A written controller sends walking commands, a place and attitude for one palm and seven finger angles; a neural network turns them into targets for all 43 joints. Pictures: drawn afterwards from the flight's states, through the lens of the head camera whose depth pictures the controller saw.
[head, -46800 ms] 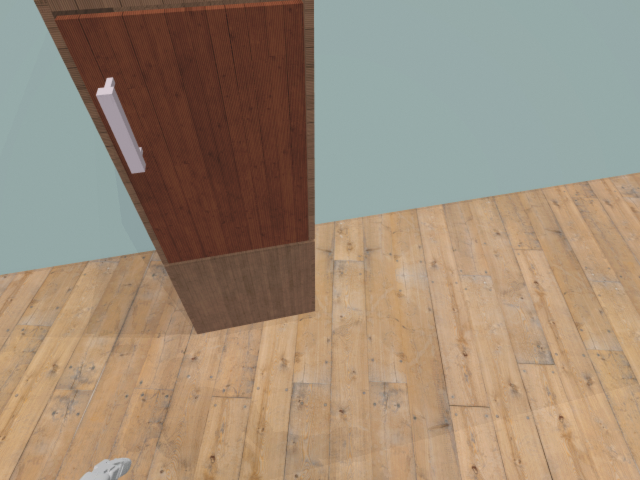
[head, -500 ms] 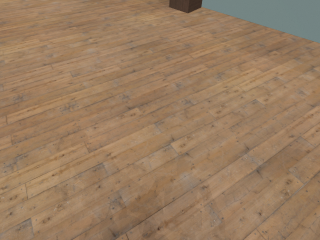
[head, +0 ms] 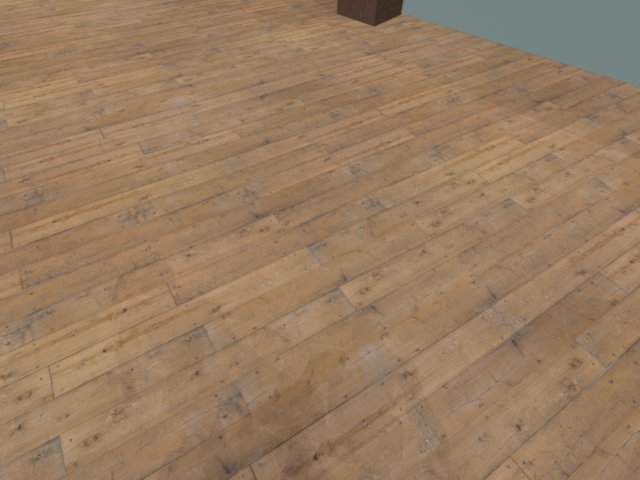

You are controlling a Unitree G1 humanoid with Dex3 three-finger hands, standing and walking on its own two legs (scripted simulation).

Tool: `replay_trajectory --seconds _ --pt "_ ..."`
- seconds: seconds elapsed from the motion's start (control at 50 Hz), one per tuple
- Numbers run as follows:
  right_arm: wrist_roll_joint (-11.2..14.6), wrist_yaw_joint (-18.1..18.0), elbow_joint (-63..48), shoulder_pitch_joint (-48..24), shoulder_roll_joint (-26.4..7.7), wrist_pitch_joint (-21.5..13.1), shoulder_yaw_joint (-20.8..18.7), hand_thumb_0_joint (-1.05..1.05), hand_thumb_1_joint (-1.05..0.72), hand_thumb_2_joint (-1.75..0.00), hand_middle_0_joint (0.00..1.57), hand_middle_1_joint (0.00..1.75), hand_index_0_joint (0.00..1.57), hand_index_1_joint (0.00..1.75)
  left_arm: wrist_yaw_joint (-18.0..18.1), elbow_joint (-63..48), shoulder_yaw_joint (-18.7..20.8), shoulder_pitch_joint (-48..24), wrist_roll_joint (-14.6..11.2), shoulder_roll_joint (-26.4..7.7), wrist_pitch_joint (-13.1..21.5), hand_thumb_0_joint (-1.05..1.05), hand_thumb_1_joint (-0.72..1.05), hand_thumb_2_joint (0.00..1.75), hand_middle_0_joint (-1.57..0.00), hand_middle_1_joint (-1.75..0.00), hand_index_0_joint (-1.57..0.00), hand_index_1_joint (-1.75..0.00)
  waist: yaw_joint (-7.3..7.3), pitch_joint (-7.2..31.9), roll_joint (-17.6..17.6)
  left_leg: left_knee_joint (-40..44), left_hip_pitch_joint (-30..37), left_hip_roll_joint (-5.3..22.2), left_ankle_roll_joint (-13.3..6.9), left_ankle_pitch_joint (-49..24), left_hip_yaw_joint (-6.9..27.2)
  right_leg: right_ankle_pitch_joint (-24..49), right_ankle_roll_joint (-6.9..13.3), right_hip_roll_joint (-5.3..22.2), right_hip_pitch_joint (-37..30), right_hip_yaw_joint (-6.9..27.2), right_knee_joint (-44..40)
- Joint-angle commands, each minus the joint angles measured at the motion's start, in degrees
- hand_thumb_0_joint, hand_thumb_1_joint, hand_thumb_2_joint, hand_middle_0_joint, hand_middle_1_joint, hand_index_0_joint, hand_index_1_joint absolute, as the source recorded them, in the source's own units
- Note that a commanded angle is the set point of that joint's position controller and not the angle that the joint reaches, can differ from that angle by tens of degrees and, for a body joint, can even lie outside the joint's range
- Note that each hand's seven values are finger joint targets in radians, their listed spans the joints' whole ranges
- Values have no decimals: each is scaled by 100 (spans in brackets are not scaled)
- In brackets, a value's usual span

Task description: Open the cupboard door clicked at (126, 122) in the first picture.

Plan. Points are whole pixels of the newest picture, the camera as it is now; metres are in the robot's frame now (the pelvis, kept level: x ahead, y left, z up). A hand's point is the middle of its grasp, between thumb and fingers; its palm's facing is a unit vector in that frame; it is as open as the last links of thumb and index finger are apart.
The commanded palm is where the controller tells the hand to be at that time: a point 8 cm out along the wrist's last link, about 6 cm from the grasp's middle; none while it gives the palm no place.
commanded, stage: look again from close up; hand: left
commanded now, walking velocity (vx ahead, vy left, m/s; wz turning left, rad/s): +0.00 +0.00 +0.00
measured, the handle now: out of the picture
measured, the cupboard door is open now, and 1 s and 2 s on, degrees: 43 43 43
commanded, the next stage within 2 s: stand and wait in 0.62 s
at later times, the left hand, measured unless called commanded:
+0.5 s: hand out of the picture +0.07 +0.24 -0.16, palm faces -0.01 -0.95 -0.32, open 16.2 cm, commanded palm none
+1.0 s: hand out of the picture +0.08 +0.24 -0.16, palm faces +0.00 -0.95 -0.32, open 16.2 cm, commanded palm none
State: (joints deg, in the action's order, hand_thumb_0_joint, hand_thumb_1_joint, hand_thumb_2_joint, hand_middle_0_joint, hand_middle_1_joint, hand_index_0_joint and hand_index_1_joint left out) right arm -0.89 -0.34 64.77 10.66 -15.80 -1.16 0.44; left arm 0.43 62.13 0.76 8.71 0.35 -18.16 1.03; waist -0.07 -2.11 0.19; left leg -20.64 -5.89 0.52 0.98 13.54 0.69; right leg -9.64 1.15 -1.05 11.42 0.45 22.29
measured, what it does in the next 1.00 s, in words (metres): stands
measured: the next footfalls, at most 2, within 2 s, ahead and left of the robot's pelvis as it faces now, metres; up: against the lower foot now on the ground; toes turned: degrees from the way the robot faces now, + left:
none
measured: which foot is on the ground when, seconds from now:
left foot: down 0.00-1.00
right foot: down 0.00-1.00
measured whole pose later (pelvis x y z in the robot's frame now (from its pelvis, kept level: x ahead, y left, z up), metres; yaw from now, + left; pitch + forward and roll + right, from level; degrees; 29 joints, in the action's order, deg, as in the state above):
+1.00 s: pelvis +0.01 +0.00 +0.00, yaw +0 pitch -1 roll +0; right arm -0.8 -0.5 64.5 9.3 -16.2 -1.4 0.4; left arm 0.5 62.1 0.6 8.0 0.4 -17.8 1.2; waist 0.0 -2.1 0.1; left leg -19.8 -4.8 0.4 0.8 13.9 0.5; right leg -10.3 0.9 -0.9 10.7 0.7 22.2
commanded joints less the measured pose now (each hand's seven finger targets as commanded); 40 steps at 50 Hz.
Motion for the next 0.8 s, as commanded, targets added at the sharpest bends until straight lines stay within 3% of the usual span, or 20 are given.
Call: replay_trajectory --seconds 0.0,0.16,0.4,0.68,0.78 --pt "13 -68 -275 22 -967 -107 -184 0 -90 -90 20 30 20 30 25 -294 112 -17 28 -873 107 0 -50 30 -15 -30 -15 -30 22 177 65 397 -353 587 -193 -582 412 417 131 732 -322 717 -394" --pt "8 -64 -267 39 -975 -103 -183 0 -90 -90 20 30 20 30 22 -312 115 -25 28 -869 99 0 -50 30 -15 -30 -15 -30 16 129 58 420 -393 580 -197 -488 414 253 131 719 -293 756 -427" --pt "16 -79 -278 5 -996 -123 -183 0 -90 -90 20 30 20 30 30 -292 107 -10 17 -859 117 0 -50 30 -15 -30 -15 -30 16 331 -22 370 -239 620 -200 -901 415 879 137 735 -422 663 -249" --pt "29 -93 -290 -58 -1042 -137 -191 0 -90 -90 20 30 20 30 41 -285 107 -41 24 -896 128 0 -50 30 -15 -30 -15 -30 19 383 22 371 -123 649 -201 -1193 374 1212 125 735 -493 634 -193" --pt "20 -91 -298 -110 -1045 -128 -191 0 -90 -90 20 30 20 30 43 -299 116 -70 30 -887 119 0 -50 30 -15 -30 -15 -30 26 239 -21 415 -166 638 -197 -1053 393 1045 123 728 -410 640 -237"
